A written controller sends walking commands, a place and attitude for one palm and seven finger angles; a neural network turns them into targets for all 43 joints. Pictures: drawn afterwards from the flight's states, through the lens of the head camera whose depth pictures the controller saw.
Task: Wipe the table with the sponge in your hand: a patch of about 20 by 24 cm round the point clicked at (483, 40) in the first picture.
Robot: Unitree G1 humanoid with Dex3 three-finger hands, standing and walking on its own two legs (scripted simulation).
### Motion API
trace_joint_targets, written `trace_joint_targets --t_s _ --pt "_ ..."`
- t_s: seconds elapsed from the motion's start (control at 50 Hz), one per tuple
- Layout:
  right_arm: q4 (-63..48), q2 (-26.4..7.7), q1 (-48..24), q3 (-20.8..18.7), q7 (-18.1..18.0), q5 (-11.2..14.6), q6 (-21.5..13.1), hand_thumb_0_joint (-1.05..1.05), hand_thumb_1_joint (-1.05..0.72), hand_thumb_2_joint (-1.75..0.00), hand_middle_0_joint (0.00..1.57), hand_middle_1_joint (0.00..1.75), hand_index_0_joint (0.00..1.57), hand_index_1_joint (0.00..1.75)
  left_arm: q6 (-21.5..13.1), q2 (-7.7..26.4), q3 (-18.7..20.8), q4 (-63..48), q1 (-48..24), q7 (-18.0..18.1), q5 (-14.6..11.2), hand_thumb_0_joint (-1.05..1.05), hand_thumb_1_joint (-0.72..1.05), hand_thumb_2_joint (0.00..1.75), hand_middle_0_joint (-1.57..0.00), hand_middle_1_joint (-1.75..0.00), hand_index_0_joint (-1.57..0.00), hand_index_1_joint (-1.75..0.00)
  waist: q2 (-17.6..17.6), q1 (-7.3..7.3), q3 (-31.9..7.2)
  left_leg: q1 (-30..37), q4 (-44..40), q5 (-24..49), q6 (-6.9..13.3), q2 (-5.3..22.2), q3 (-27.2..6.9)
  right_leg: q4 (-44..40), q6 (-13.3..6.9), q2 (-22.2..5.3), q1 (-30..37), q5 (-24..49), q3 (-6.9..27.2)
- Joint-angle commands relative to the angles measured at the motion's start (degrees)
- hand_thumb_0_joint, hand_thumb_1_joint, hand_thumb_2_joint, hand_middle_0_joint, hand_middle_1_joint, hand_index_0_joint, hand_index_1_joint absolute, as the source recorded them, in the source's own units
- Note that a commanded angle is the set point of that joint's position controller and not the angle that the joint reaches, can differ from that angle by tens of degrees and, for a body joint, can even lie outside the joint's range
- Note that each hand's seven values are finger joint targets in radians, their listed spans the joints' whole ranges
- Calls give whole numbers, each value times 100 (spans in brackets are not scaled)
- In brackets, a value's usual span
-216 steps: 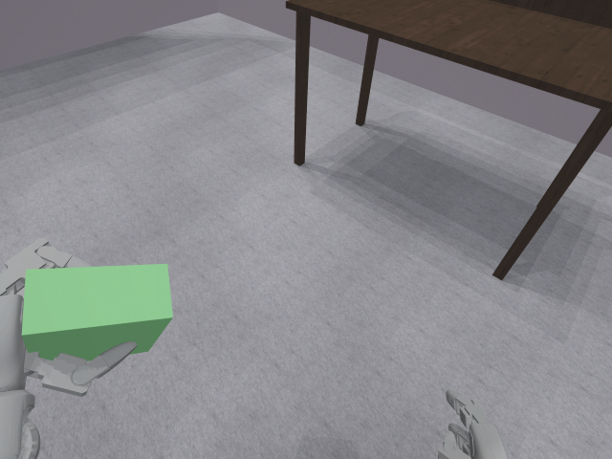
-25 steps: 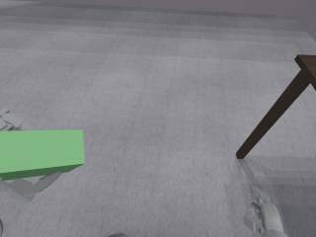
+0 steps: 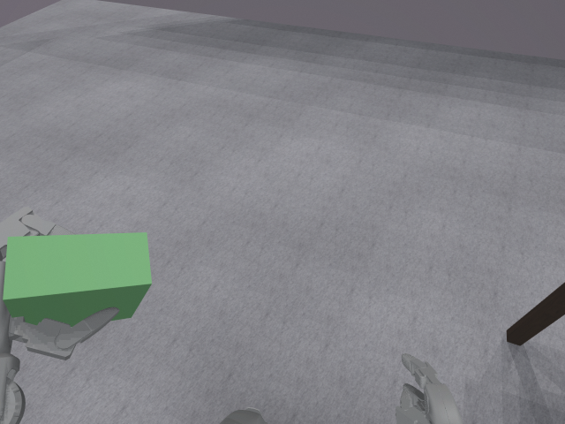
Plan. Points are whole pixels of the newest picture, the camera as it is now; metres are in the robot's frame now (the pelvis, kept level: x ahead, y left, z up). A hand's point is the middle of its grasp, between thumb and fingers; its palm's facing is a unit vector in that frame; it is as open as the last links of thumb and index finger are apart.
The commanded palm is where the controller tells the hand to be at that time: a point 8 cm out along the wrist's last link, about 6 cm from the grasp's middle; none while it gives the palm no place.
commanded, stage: walk to a spot facing it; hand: left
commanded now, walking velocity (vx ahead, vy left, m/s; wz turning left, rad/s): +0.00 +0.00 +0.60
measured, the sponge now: (100, 283) +0.22 +0.22 +0.16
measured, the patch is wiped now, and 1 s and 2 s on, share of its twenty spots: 0.00 0.00 0.00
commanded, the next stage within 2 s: turn to face it in 1.36 s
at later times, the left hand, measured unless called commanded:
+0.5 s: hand out of the picture +0.07 +0.31 +0.18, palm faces +0.66 -0.64 -0.38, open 9.8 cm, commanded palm +0.01 +0.32 +0.19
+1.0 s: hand out of the picture +0.08 +0.31 +0.19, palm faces +0.74 -0.51 -0.45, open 9.8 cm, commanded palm +0.02 +0.33 +0.19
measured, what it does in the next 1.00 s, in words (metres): steps on the spot, turning left: left foot, then right foot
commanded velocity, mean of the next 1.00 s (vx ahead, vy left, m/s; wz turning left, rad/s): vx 0.31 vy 0.00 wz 0.39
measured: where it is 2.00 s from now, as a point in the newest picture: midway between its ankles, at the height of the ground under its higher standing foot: outside the picture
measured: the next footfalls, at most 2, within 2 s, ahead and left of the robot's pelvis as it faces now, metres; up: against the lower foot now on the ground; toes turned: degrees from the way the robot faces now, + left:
left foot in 0.36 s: -0.05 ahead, +0.15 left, +0.00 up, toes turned +22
right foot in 0.70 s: +0.07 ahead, -0.10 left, +0.00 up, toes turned +14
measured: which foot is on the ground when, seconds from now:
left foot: up 0.00-0.34, down 0.36-0.70, up 0.72-1.00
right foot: down 0.00-0.36, up 0.38-0.68, down 0.70-1.00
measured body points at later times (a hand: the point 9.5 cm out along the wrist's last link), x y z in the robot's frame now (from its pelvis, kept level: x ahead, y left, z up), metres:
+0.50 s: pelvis -0.05 +0.01 +0.00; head -0.05 +0.02 +0.45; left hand +0.03 +0.34 +0.20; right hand +0.17 -0.15 -0.08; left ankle -0.09 +0.13 -0.73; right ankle -0.01 -0.11 -0.65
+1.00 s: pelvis +0.01 +0.00 +0.01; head +0.04 +0.02 +0.46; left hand +0.04 +0.34 +0.21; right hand +0.29 -0.16 -0.07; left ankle +0.00 +0.15 -0.70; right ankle +0.03 -0.11 -0.73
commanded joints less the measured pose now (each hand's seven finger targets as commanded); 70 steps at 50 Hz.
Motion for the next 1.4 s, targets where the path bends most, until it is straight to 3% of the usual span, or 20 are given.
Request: trace_joint_targets --t_s 0.0,0.06,0.24,0.3,0.34,0.36,0.46,0.62,0.66,0.68,0.7,0.82,0.98,1.0,1.04,1.1,1.2,1.32,1.34,1.38 --pt "-872 -639 -599 -392 -141 -7 -231 0 -90 -90 20 30 20 30 -382 1147 651 -1237 -686 200 -34 0 10 130 -120 -160 -120 -160 -1235 -268 -365 -744 3383 -662 -276 71 318 -1589 -657 -2336 -115 1122 1538" --pt "-885 -538 -804 -319 -319 28 -139 0 -90 -90 20 30 20 30 -534 1130 688 -1043 -605 185 4 0 10 130 -120 -160 -120 -160 -991 -261 -302 -512 2809 -618 -334 279 640 -1198 -495 -1994 168 2838 252" --pt "-1222 -652 -434 -447 -301 -134 -37 0 -90 -90 20 30 20 30 -662 1062 882 -1434 -72 386 -7 0 10 130 -120 -160 -120 -160 -1527 27 -935 61 119 -1143 0 307 1483 -665 -692 -2327 1099 2357 412" --pt "-1210 -689 -165 -486 -314 -101 -10 0 -90 -90 20 30 20 30 -649 971 743 -1618 -346 418 -66 0 10 130 -120 -160 -120 -160 -939 -326 -1158 1604 -1347 -331 178 46 1647 682 -236 -1974 232 1302 -4" --pt "-1240 -1002 -210 -553 -271 -78 -138 0 -90 -90 20 30 20 30 -893 845 514 -1995 -578 383 -51 0 10 130 -120 -160 -120 -160 2082 -410 -954 3284 -2002 2323 1348 2215 -1626 3671 458 -535 -2583 -1626 -514" --pt "-1073 -882 -103 -536 -189 -42 -231 0 -90 -90 20 30 20 30 -1070 1076 616 -1821 -882 319 150 0 10 130 -120 -160 -120 -160 1670 -377 -805 3120 -2060 2438 1746 2742 -2576 4384 312 -680 -3123 -1902 101" --pt "-887 -836 -386 -534 -105 99 -343 0 -90 -90 20 30 20 30 -1052 942 565 -1939 -876 148 200 0 10 130 -120 -160 -120 -160 1171 -218 -193 1173 -2342 -166 1332 1582 -524 3542 428 -837 -2213 -508 126" --pt "-650 -766 -406 -367 -224 -3 -349 0 -90 -90 20 30 20 30 -818 654 329 -662 -909 128 167 0 10 130 -120 -160 -120 -160 752 -135 -279 464 -1893 -1933 934 1273 -215 258 417 -110 227 -555 -583" --pt "-630 -602 -375 -336 -237 4 -241 0 -90 -90 20 30 20 30 -696 795 355 -488 -985 139 244 0 10 130 -120 -160 -120 -160 -470 -109 -488 -313 160 -1767 617 689 428 -953 -7 -902 1052 -1161 570" --pt "-745 -473 -552 -321 -230 27 -210 0 -90 -90 20 30 20 30 -674 1108 492 -631 -1151 146 214 0 10 130 -120 -160 -120 -160 -2149 -63 -399 -1510 2069 -1774 282 52 905 -1787 -695 -2353 1380 -1789 2976" --pt "-824 -759 -779 -410 -218 -8 -307 0 -90 -90 20 30 20 30 -734 1344 684 -887 -1362 194 119 0 10 130 -120 -160 -120 -160 -2022 -1 -347 -1763 3175 -1392 158 158 399 -2194 -1030 -2986 1022 -2008 3949" --pt "-750 -683 -690 -368 -186 -4 -116 0 -90 -90 20 30 20 30 -942 1141 789 -1176 -700 167 113 0 10 130 -120 -160 -120 -160 -1112 -199 -241 -841 2171 -267 -8 621 856 -1527 -683 -2114 497 720 663" --pt "-1116 -674 -280 -546 -229 10 -110 0 -90 -90 20 30 20 30 -881 947 729 -1510 -444 427 66 0 10 130 -120 -160 -120 -160 -1079 -191 -766 1255 -951 274 154 147 1854 -188 -468 -1787 521 1071 2" --pt "-1119 -769 -196 -608 -282 20 -121 0 -90 -90 20 30 20 30 -934 963 732 -1571 -529 437 81 0 10 130 -120 -160 -120 -160 -511 -299 -883 2014 -1218 418 268 211 1728 773 -282 -1547 95 1353 -197" --pt "-1172 -992 -216 -679 -227 58 -127 0 -90 -90 20 30 20 30 -1104 892 662 -1804 -700 450 108 0 10 130 -120 -160 -120 -160 1904 -358 -1146 3494 -1851 2340 1357 2288 -1642 3568 239 -401 -2089 -1631 -336" --pt "-990 -878 -386 -650 -113 108 -167 0 -90 -90 20 30 20 30 -1137 1248 889 -1589 -624 273 204 0 10 130 -120 -160 -120 -160 1099 -327 -740 2597 -2061 1153 1806 2525 -1902 4499 201 -835 -2917 -1372 589" --pt "-915 -755 -370 -532 -62 59 -396 0 -90 -90 20 30 20 30 -1170 931 784 -2068 25 198 103 0 10 130 -120 -160 -120 -160 1244 -195 -761 1405 -2197 1124 1145 1708 125 2454 292 -718 -1496 -382 -60" --pt "-789 -715 -294 -462 -218 76 -286 0 -90 -90 20 30 20 30 -945 816 739 -839 -279 191 112 0 10 130 -120 -160 -120 -160 470 -202 -717 916 -1231 -70 708 1425 628 16 340 -228 289 100 -671" --pt "-757 -661 -296 -448 -240 84 -230 0 -90 -90 20 30 20 30 -882 903 745 -676 -431 190 151 0 10 130 -120 -160 -120 -160 -160 -192 -737 539 -312 -501 574 1149 836 -459 188 -559 687 -21 -205" --pt "-942 -567 -614 -362 -221 64 -215 0 -90 -90 20 30 20 30 -763 1360 987 -661 -720 228 127 0 10 130 -120 -160 -120 -160 -2378 -40 -661 -1445 2899 -1784 190 134 876 -1552 -855 -2844 1265 110 3229"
